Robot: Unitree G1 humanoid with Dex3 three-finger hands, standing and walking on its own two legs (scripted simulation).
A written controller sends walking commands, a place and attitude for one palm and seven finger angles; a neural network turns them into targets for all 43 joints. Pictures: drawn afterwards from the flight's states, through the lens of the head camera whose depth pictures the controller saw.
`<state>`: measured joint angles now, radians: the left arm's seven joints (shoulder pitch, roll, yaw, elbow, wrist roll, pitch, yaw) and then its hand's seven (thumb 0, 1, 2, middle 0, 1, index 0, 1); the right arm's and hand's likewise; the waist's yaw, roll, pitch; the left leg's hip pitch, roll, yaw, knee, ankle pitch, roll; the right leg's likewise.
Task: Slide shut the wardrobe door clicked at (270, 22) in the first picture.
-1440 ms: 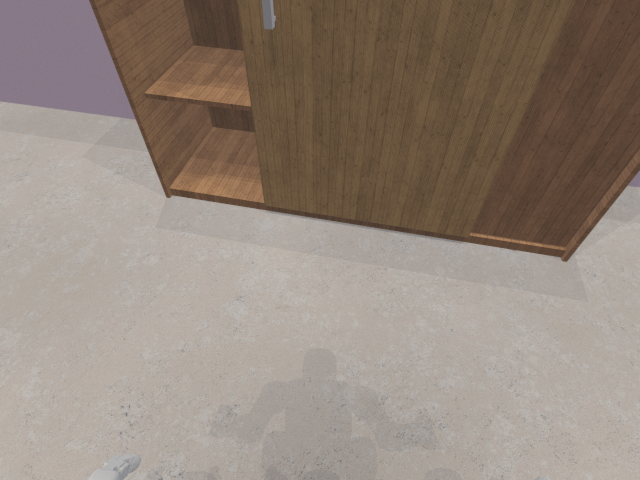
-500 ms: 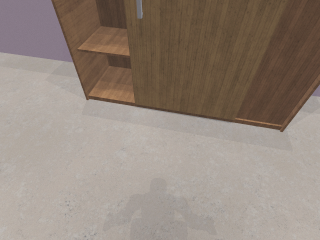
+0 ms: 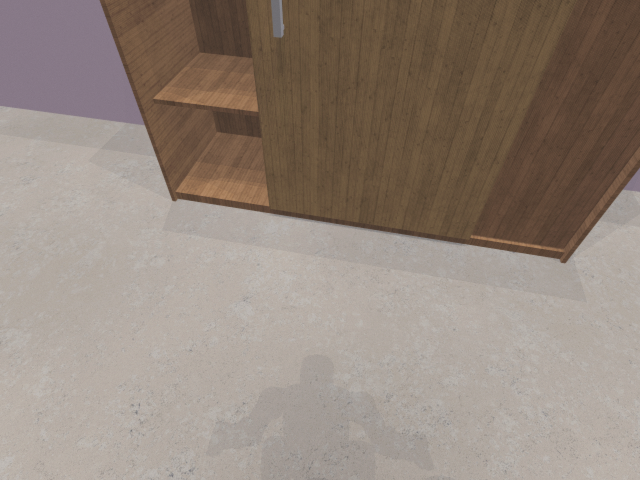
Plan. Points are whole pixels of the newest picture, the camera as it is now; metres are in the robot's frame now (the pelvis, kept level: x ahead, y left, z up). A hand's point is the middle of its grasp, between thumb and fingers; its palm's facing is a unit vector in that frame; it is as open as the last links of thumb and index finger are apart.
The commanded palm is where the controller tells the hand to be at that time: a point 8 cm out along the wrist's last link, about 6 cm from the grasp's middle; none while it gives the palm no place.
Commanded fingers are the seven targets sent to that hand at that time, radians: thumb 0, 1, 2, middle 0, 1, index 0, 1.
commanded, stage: look at it before walking up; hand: right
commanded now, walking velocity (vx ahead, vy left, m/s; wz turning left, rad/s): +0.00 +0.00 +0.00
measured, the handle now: out of the picture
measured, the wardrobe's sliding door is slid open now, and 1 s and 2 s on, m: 0.47 0.47 0.47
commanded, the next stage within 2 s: walk to a spot facing it in 0.10 s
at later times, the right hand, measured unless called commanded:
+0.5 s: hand out of the picture +0.06 -0.22 -0.18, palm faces -0.11 +0.95 -0.29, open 7.4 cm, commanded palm none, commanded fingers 0.00 -0.90 -0.90 0.20 0.30 0.20 0.30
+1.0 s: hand out of the picture +0.07 -0.15 -0.16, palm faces -0.26 +0.94 -0.22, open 7.4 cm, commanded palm none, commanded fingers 0.00 -0.90 -0.90 0.20 0.30 0.20 0.30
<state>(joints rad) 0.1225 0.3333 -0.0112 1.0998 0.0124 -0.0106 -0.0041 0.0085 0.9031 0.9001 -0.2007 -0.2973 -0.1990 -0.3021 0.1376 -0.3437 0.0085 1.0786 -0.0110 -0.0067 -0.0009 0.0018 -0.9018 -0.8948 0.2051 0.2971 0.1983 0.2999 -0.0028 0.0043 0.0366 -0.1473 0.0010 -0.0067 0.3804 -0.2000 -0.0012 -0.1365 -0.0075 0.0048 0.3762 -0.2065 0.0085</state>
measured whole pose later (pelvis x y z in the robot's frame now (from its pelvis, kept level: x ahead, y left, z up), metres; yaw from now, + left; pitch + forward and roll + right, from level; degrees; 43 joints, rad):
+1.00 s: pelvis +0.04 +0.04 +0.00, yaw +22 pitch +2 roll +0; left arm 0.16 0.25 0.07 0.94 0.03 0.02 -0.01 0.01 0.91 0.90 -0.20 -0.30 -0.19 -0.30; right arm 0.43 -0.17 -0.04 0.98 -0.02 -0.04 0.01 0.00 -0.90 -0.89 0.21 0.30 0.20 0.30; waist -0.06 -0.02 0.00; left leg -0.14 -0.10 -0.13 0.34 -0.22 0.07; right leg -0.53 -0.09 0.00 0.98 -0.26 0.08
